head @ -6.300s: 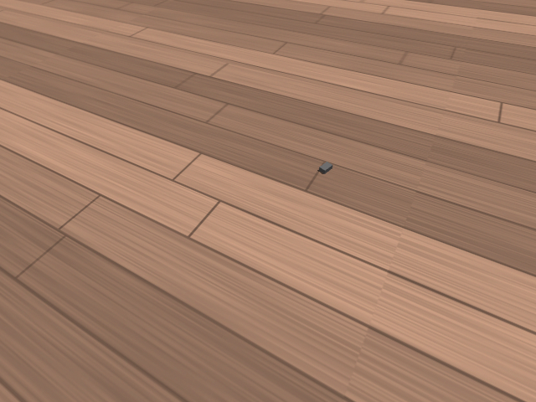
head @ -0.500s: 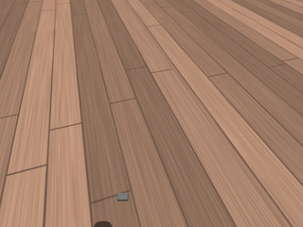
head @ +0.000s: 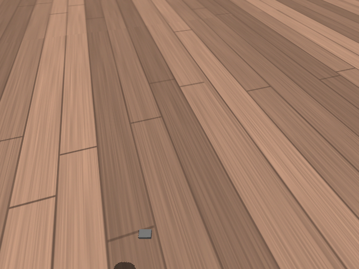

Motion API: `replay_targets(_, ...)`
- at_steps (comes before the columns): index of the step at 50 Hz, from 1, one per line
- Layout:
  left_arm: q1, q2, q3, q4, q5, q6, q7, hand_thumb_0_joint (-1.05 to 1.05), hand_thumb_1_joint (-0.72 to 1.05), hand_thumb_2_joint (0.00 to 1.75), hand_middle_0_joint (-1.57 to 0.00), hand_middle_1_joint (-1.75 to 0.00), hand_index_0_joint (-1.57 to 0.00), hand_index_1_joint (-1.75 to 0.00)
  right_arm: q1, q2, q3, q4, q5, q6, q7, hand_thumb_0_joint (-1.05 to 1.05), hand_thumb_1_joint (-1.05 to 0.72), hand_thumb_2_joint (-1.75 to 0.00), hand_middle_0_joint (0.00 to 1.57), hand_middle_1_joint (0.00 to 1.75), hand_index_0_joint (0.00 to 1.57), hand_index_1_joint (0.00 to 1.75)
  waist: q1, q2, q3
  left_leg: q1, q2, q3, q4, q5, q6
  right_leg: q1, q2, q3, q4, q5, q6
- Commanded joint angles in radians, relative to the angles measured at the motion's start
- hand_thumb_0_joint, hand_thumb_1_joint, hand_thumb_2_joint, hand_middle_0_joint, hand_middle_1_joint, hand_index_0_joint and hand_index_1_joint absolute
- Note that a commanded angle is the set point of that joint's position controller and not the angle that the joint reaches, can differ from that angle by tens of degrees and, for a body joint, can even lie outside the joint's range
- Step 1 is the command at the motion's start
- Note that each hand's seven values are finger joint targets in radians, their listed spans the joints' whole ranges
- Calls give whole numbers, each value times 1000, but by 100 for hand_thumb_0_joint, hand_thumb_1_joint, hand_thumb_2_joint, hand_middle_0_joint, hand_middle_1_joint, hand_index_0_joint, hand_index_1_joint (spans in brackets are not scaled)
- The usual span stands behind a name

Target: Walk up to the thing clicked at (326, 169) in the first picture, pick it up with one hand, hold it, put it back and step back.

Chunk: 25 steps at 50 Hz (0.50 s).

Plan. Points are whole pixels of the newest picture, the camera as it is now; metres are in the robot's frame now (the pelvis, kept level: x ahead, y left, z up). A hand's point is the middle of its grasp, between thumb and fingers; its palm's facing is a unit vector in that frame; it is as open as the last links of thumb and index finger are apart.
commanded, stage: walk up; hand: left
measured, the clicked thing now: (145, 234) +0.45 +0.21 -0.77
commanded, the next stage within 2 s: stand in 0.22 s
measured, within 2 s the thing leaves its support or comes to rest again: neither
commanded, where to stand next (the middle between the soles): +0.06 -0.01 m, yaw -2 degrees
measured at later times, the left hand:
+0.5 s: hand out of the picture +0.09 +0.24 -0.16, palm faces -0.02 -0.95 -0.32, open 7.3 cm
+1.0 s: hand out of the picture +0.07 +0.25 -0.16, palm faces -0.02 -0.94 -0.33, open 7.3 cm
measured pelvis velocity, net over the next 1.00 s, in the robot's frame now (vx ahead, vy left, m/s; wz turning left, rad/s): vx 0.00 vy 0.00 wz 0.00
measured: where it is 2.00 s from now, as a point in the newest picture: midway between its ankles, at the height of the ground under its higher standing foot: outside the picture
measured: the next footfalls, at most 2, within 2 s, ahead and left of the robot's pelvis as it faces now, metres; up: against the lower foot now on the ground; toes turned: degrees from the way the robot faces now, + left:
none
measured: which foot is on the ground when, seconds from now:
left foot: down 0.00-1.00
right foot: down 0.00-1.00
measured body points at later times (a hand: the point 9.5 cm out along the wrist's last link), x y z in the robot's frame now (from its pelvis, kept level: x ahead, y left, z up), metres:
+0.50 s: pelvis +0.00 +0.00 +0.00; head +0.01 +0.00 +0.45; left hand +0.09 +0.29 -0.13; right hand +0.09 -0.30 -0.13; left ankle -0.03 +0.09 -0.75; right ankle -0.02 -0.11 -0.75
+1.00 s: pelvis +0.00 +0.00 +0.00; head +0.00 +0.00 +0.45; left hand +0.07 +0.29 -0.14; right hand +0.07 -0.30 -0.13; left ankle -0.03 +0.09 -0.75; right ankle -0.02 -0.11 -0.75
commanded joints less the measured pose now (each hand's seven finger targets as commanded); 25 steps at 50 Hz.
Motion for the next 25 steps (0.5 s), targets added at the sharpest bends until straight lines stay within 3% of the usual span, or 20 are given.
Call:
replay_targets(1, -66, 201, 42, -73, 3, -21, 16, 0, 90, 90, -20, -30, -20, -30, -54, -220, -40, -71, 5, -26, -17, 0, -90, -90, 20, 30, 20, 30, 0, 7, -68, -57, 150, -128, -46, 227, -13, 71, -134, 136, -35, 163, -8)
replay_targets(10, -50, 200, 41, -79, 4, -21, 18, 0, 90, 90, -20, -30, -20, -30, -61, -218, -42, -75, 5, -23, -19, 0, -90, -90, 20, 30, 20, 30, 3, 19, -89, -29, 156, -121, -29, 288, -13, 75, -137, 136, -27, 223, -15)
replay_targets(11, -52, 180, 25, -71, -3, -28, 25, 0, 90, 90, -20, -30, -20, -30, -76, -205, -33, -67, 14, -17, -19, 0, -90, -90, 20, 30, 20, 30, 8, 51, -85, -18, 171, -133, -38, 342, -15, 83, -158, 144, -37, 273, -15)
replay_targets(14, -46, 195, 23, -65, -3, -34, 31, 0, 90, 90, -20, -30, -20, -30, -58, -208, -32, -62, 15, -10, -17, 0, -90, -90, 20, 30, 20, 30, 1, 18, -98, 13, 174, -128, -37, 380, -15, 95, -157, 138, -37, 312, -13)
replay_targets(25, -44, 193, 12, -58, -1, -38, 32, 0, 90, 90, -20, -30, -20, -30, -77, -213, -28, -58, 14, -6, -11, 0, -90, -90, 20, 30, 20, 30, 5, 25, -86, 11, 176, -130, -70, 288, -16, 81, -156, 138, -63, 223, -11)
